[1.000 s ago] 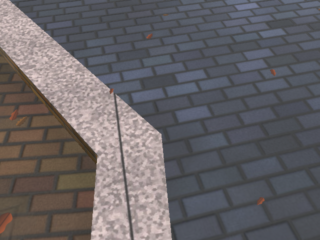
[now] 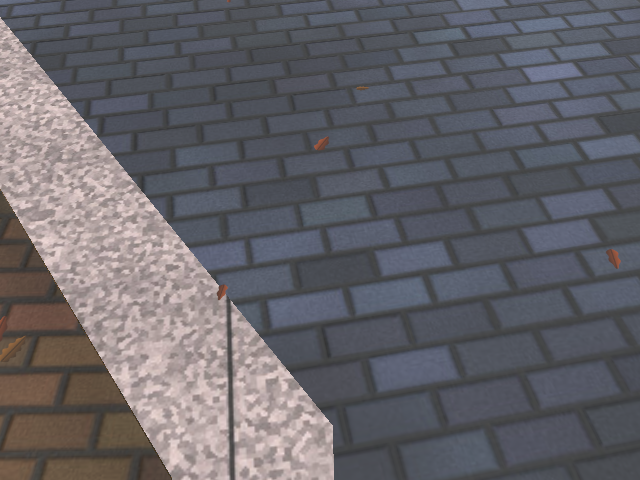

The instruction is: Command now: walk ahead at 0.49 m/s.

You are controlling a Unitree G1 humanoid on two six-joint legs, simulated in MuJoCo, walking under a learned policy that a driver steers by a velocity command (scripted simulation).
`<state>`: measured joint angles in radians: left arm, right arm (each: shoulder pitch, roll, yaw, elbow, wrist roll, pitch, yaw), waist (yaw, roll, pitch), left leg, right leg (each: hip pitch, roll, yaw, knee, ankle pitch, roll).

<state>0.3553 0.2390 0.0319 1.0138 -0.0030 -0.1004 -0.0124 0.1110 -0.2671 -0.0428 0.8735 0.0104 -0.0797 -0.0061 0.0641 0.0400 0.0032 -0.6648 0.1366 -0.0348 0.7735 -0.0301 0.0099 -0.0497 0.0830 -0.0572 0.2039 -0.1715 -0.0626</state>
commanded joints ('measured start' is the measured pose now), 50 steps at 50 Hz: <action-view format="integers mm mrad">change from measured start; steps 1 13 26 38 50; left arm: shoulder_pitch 9 74 -81 -60 87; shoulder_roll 171 141 119 160 153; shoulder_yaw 33 9 45 43 40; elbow -40 -14 -63 -23 39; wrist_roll -10 -25 0 15 -7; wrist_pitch -7 18 169 24 41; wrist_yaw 12 15 105 39 41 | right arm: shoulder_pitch -93 156 -48 -69 -153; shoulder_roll -34 -106 -125 -138 -44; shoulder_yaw -1 -11 -6 -51 -21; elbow -70 -22 -21 5 -7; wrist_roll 5 -28 -32 9 7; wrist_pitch -12 -23 68 33 27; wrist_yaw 9 35 -26 -5 17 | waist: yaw -1 -109 -45 -62 0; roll -75 96 48 -203 -213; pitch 69 -342 -128 118 54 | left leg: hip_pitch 33 869 377 -142 213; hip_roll -29 241 143 -108 -137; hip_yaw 34 -270 -135 -18 99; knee -136 -284 -531 142 -216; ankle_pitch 103 998 47 -236 -102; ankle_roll -5 302 267 27 5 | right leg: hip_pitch -63 -468 -363 -59 -35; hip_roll -271 -75 -110 -386 -304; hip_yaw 137 223 122 449 143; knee -105 1027 870 -124 71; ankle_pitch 159 -508 -261 -417 374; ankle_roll -148 101 122 -114 -83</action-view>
